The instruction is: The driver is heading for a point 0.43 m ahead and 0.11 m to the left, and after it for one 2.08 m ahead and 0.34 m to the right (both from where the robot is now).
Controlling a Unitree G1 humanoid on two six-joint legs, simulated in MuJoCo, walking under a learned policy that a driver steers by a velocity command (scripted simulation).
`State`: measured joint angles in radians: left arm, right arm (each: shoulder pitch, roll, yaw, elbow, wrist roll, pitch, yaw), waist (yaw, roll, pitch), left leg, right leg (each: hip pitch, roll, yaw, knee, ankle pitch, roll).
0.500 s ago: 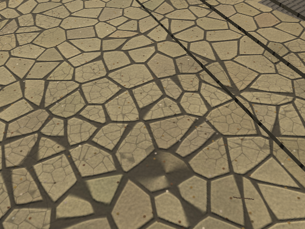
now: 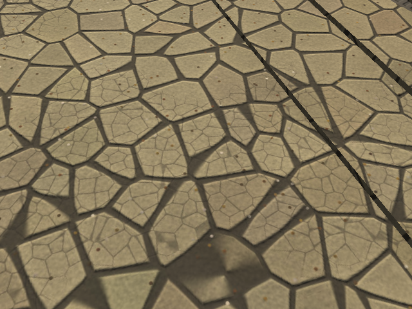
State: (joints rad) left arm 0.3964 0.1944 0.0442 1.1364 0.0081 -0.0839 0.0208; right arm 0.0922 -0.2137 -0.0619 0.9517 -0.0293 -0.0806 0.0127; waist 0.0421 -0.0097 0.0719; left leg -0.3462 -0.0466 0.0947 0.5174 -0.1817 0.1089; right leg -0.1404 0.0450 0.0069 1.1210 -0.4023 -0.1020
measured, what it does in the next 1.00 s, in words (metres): walks ahead: right foot, then left foot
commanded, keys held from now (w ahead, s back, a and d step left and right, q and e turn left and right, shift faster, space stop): w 0.36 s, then w+q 0.48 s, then w+e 0.16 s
